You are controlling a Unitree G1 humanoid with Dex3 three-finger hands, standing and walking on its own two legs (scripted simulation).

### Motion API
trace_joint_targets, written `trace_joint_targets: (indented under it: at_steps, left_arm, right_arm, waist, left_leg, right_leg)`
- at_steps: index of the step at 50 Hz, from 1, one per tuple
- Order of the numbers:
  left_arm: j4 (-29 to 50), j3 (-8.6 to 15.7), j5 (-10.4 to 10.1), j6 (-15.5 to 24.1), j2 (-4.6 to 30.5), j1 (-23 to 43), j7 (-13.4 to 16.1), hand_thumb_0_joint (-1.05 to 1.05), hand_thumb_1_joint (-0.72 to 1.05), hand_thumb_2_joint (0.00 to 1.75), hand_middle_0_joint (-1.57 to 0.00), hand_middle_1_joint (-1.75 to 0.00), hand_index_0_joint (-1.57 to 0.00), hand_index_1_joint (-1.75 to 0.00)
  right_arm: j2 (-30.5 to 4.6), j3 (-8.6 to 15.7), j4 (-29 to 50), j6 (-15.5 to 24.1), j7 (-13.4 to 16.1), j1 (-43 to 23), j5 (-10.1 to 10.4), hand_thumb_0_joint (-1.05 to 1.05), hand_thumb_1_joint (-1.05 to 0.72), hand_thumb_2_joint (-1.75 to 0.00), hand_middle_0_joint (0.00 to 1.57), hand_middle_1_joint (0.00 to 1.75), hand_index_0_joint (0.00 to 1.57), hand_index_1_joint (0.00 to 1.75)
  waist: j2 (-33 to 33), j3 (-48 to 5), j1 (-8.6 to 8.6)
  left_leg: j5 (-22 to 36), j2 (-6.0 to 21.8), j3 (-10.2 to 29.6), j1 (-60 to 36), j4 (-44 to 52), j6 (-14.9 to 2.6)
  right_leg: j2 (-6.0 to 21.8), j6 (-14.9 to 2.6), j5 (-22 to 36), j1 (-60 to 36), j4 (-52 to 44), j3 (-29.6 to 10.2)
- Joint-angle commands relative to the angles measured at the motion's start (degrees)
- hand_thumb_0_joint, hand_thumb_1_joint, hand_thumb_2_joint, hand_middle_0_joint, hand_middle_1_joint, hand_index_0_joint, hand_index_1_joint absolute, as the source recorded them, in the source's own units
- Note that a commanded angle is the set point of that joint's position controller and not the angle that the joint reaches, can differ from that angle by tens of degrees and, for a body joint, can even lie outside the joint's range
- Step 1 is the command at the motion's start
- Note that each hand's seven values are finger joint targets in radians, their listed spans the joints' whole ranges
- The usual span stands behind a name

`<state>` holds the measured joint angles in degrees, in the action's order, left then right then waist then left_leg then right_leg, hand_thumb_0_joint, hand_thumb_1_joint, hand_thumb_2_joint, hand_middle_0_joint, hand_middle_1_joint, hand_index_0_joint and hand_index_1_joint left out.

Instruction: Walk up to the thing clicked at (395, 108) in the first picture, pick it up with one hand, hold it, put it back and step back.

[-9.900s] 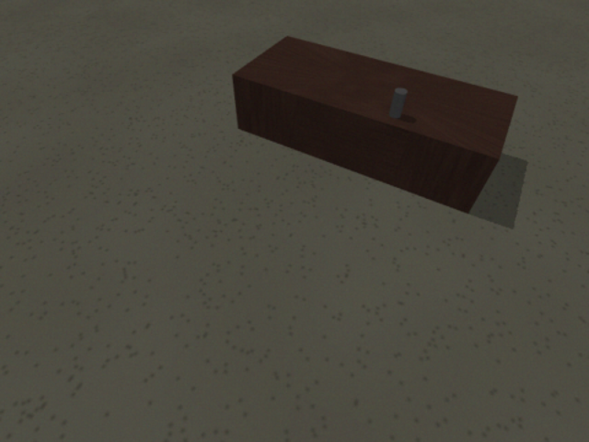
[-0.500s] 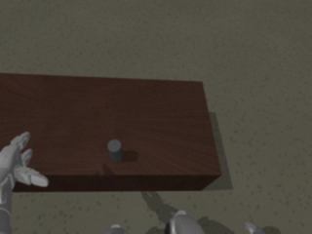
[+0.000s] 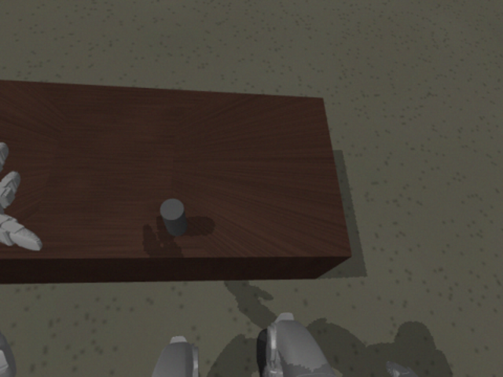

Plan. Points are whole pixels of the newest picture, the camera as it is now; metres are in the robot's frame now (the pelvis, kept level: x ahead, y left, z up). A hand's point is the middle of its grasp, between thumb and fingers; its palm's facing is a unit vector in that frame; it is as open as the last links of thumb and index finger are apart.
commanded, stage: go down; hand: left
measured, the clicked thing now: (174, 218) +0.48 +0.13 -0.30
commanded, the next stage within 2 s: approach in 0.62 s
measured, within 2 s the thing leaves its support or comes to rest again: neither
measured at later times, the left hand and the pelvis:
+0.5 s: hand (23, 183) +0.43 +0.32 -0.01, palm faces +0.06 -1.00 -0.08, open 17.7 cm; pelvis +0.00 +0.00 -0.02, yaw +0 degrees
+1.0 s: hand (47, 181) +0.45 +0.31 -0.05, palm faces +0.02 -1.00 -0.01, open 17.6 cm; pelvis -0.01 +0.00 -0.06, yaw +0 degrees
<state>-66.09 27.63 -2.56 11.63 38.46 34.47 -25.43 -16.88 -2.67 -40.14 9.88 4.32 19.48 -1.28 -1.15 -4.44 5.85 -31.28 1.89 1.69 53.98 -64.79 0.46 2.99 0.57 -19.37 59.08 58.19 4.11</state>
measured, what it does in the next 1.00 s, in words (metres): lowers itself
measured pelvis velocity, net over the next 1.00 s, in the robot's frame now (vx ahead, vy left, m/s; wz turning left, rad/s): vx -0.01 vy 0.00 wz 0.00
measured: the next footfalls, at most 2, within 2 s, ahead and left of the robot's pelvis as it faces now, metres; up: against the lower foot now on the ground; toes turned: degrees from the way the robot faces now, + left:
none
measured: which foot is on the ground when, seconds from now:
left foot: down 0.00-1.00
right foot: down 0.00-1.00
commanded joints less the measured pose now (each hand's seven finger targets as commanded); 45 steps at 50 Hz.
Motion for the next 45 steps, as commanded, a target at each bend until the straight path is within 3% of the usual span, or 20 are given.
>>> trace_joint_targets:
  at_steps: [1, 4, 5, 7, 12, 15, 18, 22, 23, 26, 27, 29, 30, 32, 35, 38, 40, 45]
  left_arm:
    - [9.5, 3.7, -1.6, 4.4, 20.5, 18.2, -0.7, 0.00, -0.61, 0.02, -0.08, 0.00, -0.05, 0.00]
    - [9.8, 4.7, -1.4, 5.0, 22.8, 19.2, -1.0, 0.00, -0.60, 0.01, -0.08, 0.00, -0.05, 0.00]
    - [7.9, 4.0, -1.6, 4.9, 21.5, 19.1, -1.4, 0.00, -0.59, 0.02, -0.08, 0.00, -0.05, 0.00]
    - [9.0, 5.1, -1.9, 5.2, 23.2, 19.9, -1.8, 0.00, -0.58, 0.02, -0.08, 0.00, -0.05, 0.00]
    - [8.0, 5.4, -2.2, 5.3, 23.7, 19.5, -2.7, 0.00, -0.57, 0.03, -0.08, 0.00, -0.04, 0.00]
    - [10.4, 5.7, -2.0, 5.6, 25.1, 21.6, -2.8, 0.00, -0.56, 0.03, -0.08, 0.00, -0.04, 0.00]
    - [8.0, 5.4, -2.3, 5.4, 23.7, 20.6, -3.2, 0.00, -0.59, 0.03, -0.08, 0.00, -0.04, -0.01]
    - [8.9, 6.1, -2.2, 5.7, 25.4, 22.1, -3.5, 0.00, -0.61, 0.04, -0.08, 0.00, -0.05, -0.02]
    - [7.6, 5.2, -2.3, 5.5, 23.8, 21.7, -3.7, 0.00, -0.61, 0.03, -0.08, 0.00, -0.04, -0.01]
    - [8.9, 5.7, -2.4, 5.8, 25.2, 23.1, -3.8, 0.00, -0.61, 0.03, -0.08, 0.00, -0.05, -0.02]
    - [7.6, 4.7, -2.5, 5.8, 23.7, 23.7, -4.1, 0.00, -0.61, 0.04, -0.08, 0.00, -0.05, -0.02]
    - [8.5, 6.0, -2.4, 6.0, 26.2, 24.0, -4.0, 0.00, -0.61, 0.03, -0.08, 0.00, -0.05, -0.02]
    - [6.7, 5.2, -2.3, 5.8, 25.0, 23.8, -4.2, 0.00, -0.61, 0.04, -0.07, 0.00, -0.04, -0.02]
    - [9.7, 6.1, -2.3, 6.4, 26.9, 26.3, -4.3, 0.00, -0.61, 0.05, -0.08, 0.00, -0.04, -0.03]
    - [7.5, 6.2, -2.3, 6.2, 27.0, 25.7, -4.3, 0.00, -0.61, 0.04, -0.08, 0.00, -0.05, -0.02]
    - [6.2, 6.1, -2.7, 6.4, 26.6, 26.6, -4.4, 0.00, -0.57, 0.02, -0.08, -0.01, -0.04, -0.04]
    - [3.2, 5.5, -3.2, 7.1, 24.2, 24.7, -4.8, 0.00, -0.59, 0.01, -0.08, -0.01, -0.05, -0.04]
    - [1.1, 4.4, -6.2, 12.7, 19.6, 24.8, -6.8, 0.00, -0.55, 0.03, -0.07, -0.01, -0.03, -0.04]
  right_arm:
    - [-11.1, 3.3, 3.0, 1.3, 1.1, 8.0, 0.0, 0.00, -0.88, -0.89, 0.20, 0.30, 0.20, 0.30]
    - [-11.5, 3.3, 3.1, 1.1, 1.2, 8.1, 0.0, 0.00, -0.88, -0.89, 0.20, 0.30, 0.20, 0.30]
    - [-11.3, 2.9, 2.7, 1.0, 1.2, 8.2, 0.1, 0.00, -0.87, -0.89, 0.20, 0.30, 0.20, 0.30]
    - [-11.4, 2.7, 2.6, 0.9, 1.3, 8.6, -0.1, 0.00, -0.87, -0.89, 0.20, 0.30, 0.20, 0.30]
    - [-11.7, 2.4, 2.2, 0.5, 1.3, 8.8, 0.0, 0.00, -0.87, -0.89, 0.20, 0.30, 0.20, 0.30]
    - [-11.6, 2.4, 2.6, 0.4, 1.3, 9.2, -0.1, 0.00, -0.87, -0.89, 0.20, 0.30, 0.20, 0.30]
    - [-11.6, 2.3, 2.5, 0.3, 1.2, 9.0, -0.1, 0.00, -0.88, -0.90, 0.20, 0.30, 0.20, 0.30]
    - [-11.9, 2.2, 2.4, 0.4, 1.1, 9.5, -0.2, 0.00, -0.88, -0.90, 0.20, 0.30, 0.20, 0.30]
    - [-11.5, 2.1, 2.3, 0.2, 1.0, 9.2, -0.2, 0.00, -0.88, -0.90, 0.20, 0.30, 0.20, 0.30]
    - [-11.9, 2.1, 2.5, 0.2, 1.1, 9.3, -0.2, 0.00, -0.88, -0.90, 0.20, 0.30, 0.20, 0.30]
    - [-11.6, 1.9, 2.0, 0.2, 1.0, 9.6, -0.3, 0.00, -0.88, -0.90, 0.20, 0.30, 0.20, 0.30]
    - [-12.0, 1.8, 2.4, 0.3, 0.9, 9.1, -0.3, 0.00, -0.88, -0.90, 0.20, 0.30, 0.20, 0.30]
    - [-12.0, 1.9, 2.1, 0.1, 0.8, 9.5, -0.3, 0.00, -0.88, -0.90, 0.20, 0.30, 0.20, 0.30]
    - [-12.1, 1.8, 2.4, 0.0, 0.8, 9.4, -0.5, 0.00, -0.87, -0.90, 0.20, 0.30, 0.20, 0.30]
    - [-11.9, 1.5, 2.7, 0.0, 0.8, 9.4, -0.4, 0.00, -0.88, -0.90, 0.20, 0.30, 0.20, 0.30]
    - [-11.5, 1.1, 3.0, 0.1, 0.9, 9.0, -0.4, 0.00, -0.88, -0.89, 0.20, 0.30, 0.20, 0.30]
    - [-11.2, 0.8, 3.2, 0.4, 0.8, 8.8, -0.4, 0.00, -0.89, -0.89, 0.20, 0.30, 0.20, 0.30]
    - [-11.3, 0.1, 3.2, 1.6, -0.1, 7.2, -0.8, 0.00, -0.89, -0.89, 0.20, 0.30, 0.20, 0.30]
  waist:
    - [8.6, -25.2, -0.39]
    - [9.3, -26.0, -0.68]
    - [9.7, -26.1, -0.09]
    - [9.9, -28.0, -0.19]
    - [11.0, -28.5, -0.22]
    - [10.7, -28.6, -0.07]
    - [10.9, -27.7, 0.26]
    - [11.5, -28.9, 0.40]
    - [11.3, -27.6, 0.43]
    - [11.3, -28.6, 0.58]
    - [11.8, -28.5, 1.20]
    - [13.4, -27.8, 0.43]
    - [12.8, -27.7, 0.74]
    - [13.7, -29.2, 0.51]
    - [12.0, -28.5, 1.04]
    - [10.5, -26.3, 1.72]
    - [8.2, -25.0, 2.75]
    - [8.1, -25.4, 3.84]
  left_leg:
    - [18.0, -1.5, -0.3, -6.3, 8.9, -0.21]
    - [16.5, -1.5, -0.2, -6.1, 8.6, -0.21]
    - [17.3, -1.4, 0.1, -6.2, 8.1, 0.00]
    - [19.1, -1.6, -0.1, -5.8, 7.1, -0.12]
    - [23.4, -1.3, 0.6, -6.9, 6.0, 0.07]
    - [21.7, -1.4, 0.4, -5.8, 6.0, -0.14]
    - [22.0, -1.2, 0.9, -5.7, 5.7, 0.05]
    - [25.2, -1.1, 1.3, -7.0, 4.9, 0.22]
    - [24.2, -1.0, 1.5, -7.0, 5.0, 0.28]
    - [22.8, -1.1, 1.2, -6.4, 4.8, 0.13]
    - [23.6, -1.0, 1.6, -6.9, 4.4, 0.35]
    - [23.5, -0.7, 2.2, -7.6, 4.9, 0.65]
    - [23.6, -0.7, 2.4, -7.9, 4.6, 0.71]
    - [22.9, -0.9, 2.1, -7.4, 4.3, 0.68]
    - [19.4, -1.1, 1.6, -4.2, 4.3, 0.19]
    - [14.1, -1.3, 1.2, 0.1, 4.1, -0.26]
    - [13.1, -1.4, 0.9, 3.2, 2.7, -0.71]
    - [17.0, -1.7, 1.0, 8.1, -4.7, -0.72]
  right_leg:
    - [-1.2, -2.59, 8.8, -19.7, -3.9, -2.3]
    - [-1.2, -2.71, 7.2, -18.5, -3.6, -2.3]
    - [-1.3, -2.84, 7.7, -17.6, -3.0, -2.0]
    - [-1.1, -2.78, 9.7, -19.0, -2.6, -2.3]
    - [-1.3, -2.98, 11.8, -16.5, -1.2, -1.9]
    - [-1.3, -2.84, 11.3, -17.8, -1.3, -2.2]
    - [-1.4, -3.03, 10.7, -15.4, -0.7, -1.9]
    - [-1.4, -3.06, 12.2, -14.7, 0.0, -1.5]
    - [-1.5, -3.09, 11.1, -13.2, 0.0, -1.4]
    - [-1.5, -3.02, 10.5, -13.7, 0.0, -1.6]
    - [-1.6, -3.14, 10.7, -12.1, 0.5, -1.3]
    - [-1.6, -3.24, 9.3, -10.3, 0.9, -0.9]
    - [-1.8, -3.29, 9.1, -9.5, 1.0, -0.8]
    - [-1.6, -3.29, 9.0, -10.3, 1.2, -1.0]
    - [-1.5, -3.15, 7.8, -11.8, 1.1, -1.5]
    - [-1.6, -2.86, 4.9, -11.8, 0.8, -1.9]
    - [-1.4, -2.60, 4.8, -11.7, 1.2, -2.4]
    - [-1.3, -2.81, 7.6, -4.1, 7.4, -2.4]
